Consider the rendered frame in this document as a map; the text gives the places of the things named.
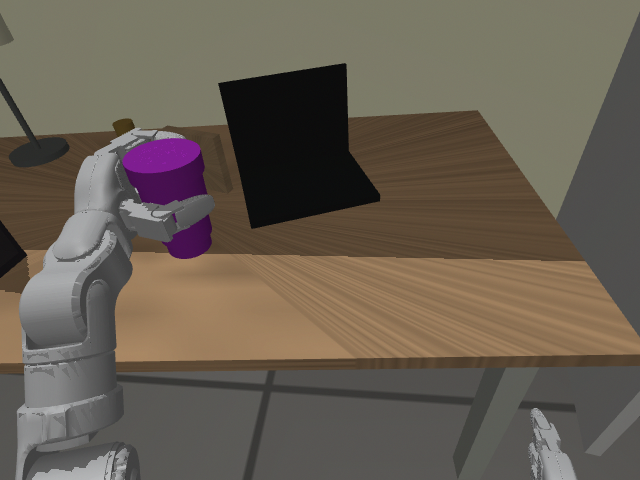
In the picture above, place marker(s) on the desk lamp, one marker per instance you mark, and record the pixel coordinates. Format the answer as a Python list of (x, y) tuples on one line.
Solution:
[(36, 152)]

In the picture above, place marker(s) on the table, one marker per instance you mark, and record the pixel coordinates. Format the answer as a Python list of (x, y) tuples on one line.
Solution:
[(459, 265)]

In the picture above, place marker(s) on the left robot hand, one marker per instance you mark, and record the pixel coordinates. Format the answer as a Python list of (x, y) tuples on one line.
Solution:
[(102, 184)]

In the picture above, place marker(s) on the left robot arm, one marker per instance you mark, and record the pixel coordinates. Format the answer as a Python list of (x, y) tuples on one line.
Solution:
[(67, 315)]

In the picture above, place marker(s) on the right robot hand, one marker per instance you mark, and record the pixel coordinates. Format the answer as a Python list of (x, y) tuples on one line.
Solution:
[(547, 460)]

